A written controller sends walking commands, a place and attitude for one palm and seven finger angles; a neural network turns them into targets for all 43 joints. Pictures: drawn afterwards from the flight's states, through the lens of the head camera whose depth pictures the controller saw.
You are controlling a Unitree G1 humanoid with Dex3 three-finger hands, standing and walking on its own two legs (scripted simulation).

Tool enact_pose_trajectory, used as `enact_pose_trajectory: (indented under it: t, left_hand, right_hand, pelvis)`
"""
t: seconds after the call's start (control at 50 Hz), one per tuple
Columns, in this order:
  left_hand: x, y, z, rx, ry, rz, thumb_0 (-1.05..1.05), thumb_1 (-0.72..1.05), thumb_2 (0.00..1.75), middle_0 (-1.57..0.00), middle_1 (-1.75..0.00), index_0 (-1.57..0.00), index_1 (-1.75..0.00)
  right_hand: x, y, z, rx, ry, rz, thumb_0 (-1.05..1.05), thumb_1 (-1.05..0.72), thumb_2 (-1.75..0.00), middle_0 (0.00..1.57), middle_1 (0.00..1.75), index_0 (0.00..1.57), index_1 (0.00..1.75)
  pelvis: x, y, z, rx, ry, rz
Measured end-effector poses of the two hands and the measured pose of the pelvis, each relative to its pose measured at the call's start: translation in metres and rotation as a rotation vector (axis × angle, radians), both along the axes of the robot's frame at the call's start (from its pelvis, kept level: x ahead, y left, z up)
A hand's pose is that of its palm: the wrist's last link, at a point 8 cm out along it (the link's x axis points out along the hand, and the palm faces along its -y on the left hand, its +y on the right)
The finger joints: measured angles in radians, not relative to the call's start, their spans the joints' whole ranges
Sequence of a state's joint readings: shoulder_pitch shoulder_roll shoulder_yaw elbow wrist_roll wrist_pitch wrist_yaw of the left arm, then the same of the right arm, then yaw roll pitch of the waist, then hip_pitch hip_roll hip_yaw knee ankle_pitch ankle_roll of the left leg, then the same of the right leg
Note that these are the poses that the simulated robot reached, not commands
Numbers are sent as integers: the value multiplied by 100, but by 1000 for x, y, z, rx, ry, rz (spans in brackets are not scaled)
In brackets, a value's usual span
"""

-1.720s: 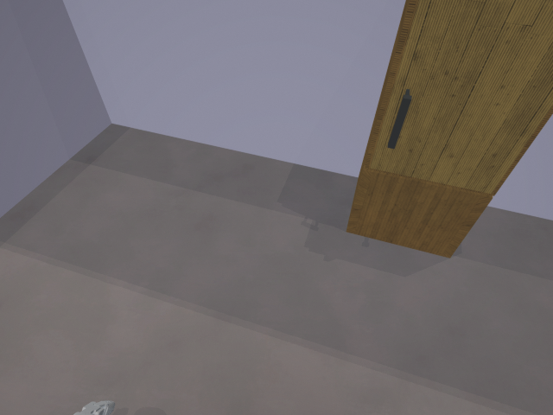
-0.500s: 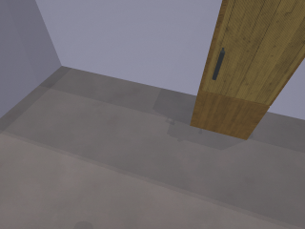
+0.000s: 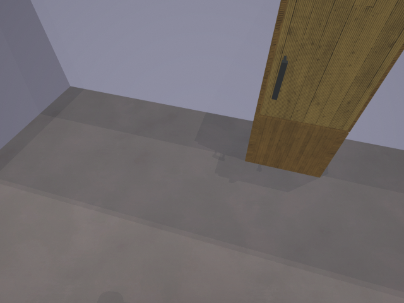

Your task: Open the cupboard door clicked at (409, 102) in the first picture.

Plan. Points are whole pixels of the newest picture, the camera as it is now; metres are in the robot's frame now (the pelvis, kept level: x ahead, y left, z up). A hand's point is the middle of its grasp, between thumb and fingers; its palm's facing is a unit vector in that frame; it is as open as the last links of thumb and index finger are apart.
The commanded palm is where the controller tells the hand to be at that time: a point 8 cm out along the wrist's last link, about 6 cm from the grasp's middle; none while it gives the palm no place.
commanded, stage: walk to a spot facing it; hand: left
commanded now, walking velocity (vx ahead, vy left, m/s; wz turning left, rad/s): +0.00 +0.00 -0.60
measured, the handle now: (279, 78) +1.01 -0.26 -0.11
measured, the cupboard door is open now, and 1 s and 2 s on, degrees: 0 0 0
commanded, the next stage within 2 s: turn to face it in 1.90 s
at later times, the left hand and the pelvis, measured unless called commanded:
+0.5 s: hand out of the picture +0.05 +0.15 -0.16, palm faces -0.20 -0.94 -0.26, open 7.3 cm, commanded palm none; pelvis -0.03 -0.04 +0.00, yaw -15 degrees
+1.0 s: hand out of the picture +0.15 +0.20 -0.18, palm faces -0.47 -0.86 -0.22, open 7.3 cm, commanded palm none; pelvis -0.03 +0.04 +0.00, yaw -33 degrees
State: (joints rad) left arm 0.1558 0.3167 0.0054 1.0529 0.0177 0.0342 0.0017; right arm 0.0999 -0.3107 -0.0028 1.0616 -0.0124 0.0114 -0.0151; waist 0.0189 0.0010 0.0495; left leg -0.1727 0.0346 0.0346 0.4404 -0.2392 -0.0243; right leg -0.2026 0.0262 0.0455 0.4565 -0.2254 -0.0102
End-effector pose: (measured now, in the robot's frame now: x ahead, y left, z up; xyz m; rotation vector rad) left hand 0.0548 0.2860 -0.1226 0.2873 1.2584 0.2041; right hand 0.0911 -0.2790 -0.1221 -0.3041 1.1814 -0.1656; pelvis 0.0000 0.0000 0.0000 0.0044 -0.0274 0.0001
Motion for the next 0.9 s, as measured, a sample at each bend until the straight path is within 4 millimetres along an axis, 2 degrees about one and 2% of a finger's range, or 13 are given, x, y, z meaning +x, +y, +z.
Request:
enact_pose_trajectory:
  t: [0.16,0.28,0.32,0.46,0.58,0.68,0.82,0.9]
  left_hand:
    - [-2,-34,-19,-56,55,-68,0,91,89,-20,-30,-20,-30]
    - [1,-67,-22,-45,30,-121,0,91,89,-20,-30,-21,-30]
    - [-2,-75,-18,-42,33,-125,0,91,89,-20,-30,-21,-30]
    - [-4,-92,-2,-56,69,-166,0,91,89,-21,-30,-21,-30]
    - [10,-92,-2,-61,56,-217,0,91,89,-21,-30,-21,-30]
    - [26,-82,-5,-67,42,-266,0,91,89,-21,-30,-21,-30]
    - [55,-55,-19,-84,36,-354,0,91,89,-21,-30,-21,-30]
    - [80,-41,-29,-101,22,-412,0,91,89,-20,-30,-21,-30]
  right_hand:
    - [-47,12,-23,72,25,-111,1,-90,-90,20,30,20,30]
    - [-79,-5,-52,126,59,-196,1,-90,-90,20,30,20,30]
    - [-85,-10,-51,129,72,-218,1,-90,-90,20,30,20,30]
    - [-93,-28,-24,109,36,-277,1,-91,-90,20,30,20,30]
    - [-96,-36,-13,67,-6,-329,1,-91,-90,20,30,20,30]
    - [-93,-29,-4,43,-54,-364,1,-91,-90,20,30,20,30]
    - [-96,3,10,10,-137,-426,1,-91,-90,20,30,20,30]
    - [-121,30,16,-16,-141,-477,1,-90,-90,20,30,20,30]
  pelvis:
    - [-13,-9,-12,33,3,-96]
    - [-20,-30,-27,29,8,-163]
    - [-23,-35,-23,25,8,-167]
    - [-28,-43,-2,43,43,-237]
    - [-28,-38,1,35,58,-300]
    - [-28,-25,0,25,62,-359]
    - [-28,8,-4,7,67,-448]
    - [-28,28,-7,-1,51,-499]
